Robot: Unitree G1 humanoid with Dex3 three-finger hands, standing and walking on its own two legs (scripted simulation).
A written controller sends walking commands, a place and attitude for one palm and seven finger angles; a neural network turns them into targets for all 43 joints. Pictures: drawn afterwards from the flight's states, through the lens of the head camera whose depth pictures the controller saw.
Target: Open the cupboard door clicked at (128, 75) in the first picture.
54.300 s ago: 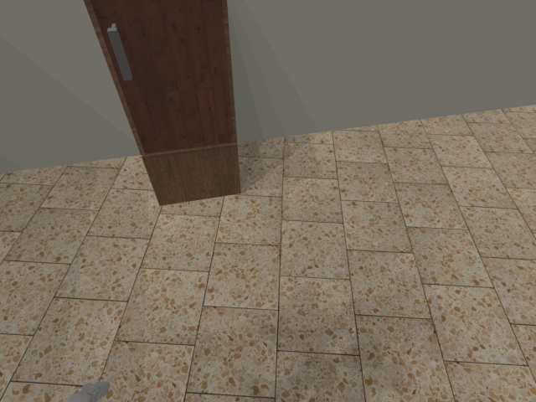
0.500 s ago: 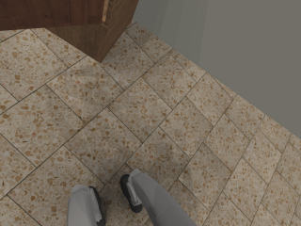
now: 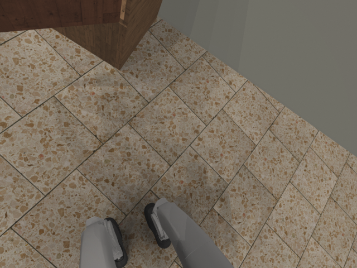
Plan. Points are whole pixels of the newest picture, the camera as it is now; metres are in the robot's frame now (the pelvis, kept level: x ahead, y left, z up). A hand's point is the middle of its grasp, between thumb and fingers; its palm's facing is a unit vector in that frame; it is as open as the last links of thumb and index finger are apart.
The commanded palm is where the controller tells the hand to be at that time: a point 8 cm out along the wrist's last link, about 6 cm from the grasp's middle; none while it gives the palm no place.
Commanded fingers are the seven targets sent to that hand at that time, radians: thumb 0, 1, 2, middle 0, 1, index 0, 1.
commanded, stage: move the hooked fingers beside the handle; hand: left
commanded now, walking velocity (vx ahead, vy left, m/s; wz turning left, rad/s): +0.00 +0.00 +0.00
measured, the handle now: out of the picture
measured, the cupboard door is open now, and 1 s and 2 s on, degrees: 48 48 48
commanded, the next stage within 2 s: slide the fingers in behind the handle in 1.76 s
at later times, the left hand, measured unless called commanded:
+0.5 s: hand out of the picture +0.68 +0.26 +0.11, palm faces +0.12 -0.99 +0.00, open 14.0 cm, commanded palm +0.73 +0.23 +0.11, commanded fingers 0.00 -0.50 0.30 -0.30 -1.20 -0.30 -1.20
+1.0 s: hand out of the picture +0.67 +0.26 +0.11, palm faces +0.10 -0.99 +0.01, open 14.0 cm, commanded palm +0.72 +0.22 +0.11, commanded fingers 0.00 -0.50 0.30 -0.30 -1.20 -0.30 -1.20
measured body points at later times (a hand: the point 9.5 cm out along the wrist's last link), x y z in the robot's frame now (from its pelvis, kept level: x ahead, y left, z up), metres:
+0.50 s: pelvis +0.02 +0.00 +0.01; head +0.28 +0.05 +0.37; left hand +0.67 +0.31 +0.11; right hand -0.14 -0.20 -0.01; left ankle +0.01 +0.05 -0.63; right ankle +0.01 -0.14 -0.63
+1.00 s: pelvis +0.01 +0.00 +0.00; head +0.26 +0.06 +0.37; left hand +0.66 +0.31 +0.12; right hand -0.14 -0.20 -0.02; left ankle +0.01 +0.05 -0.63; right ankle +0.01 -0.14 -0.63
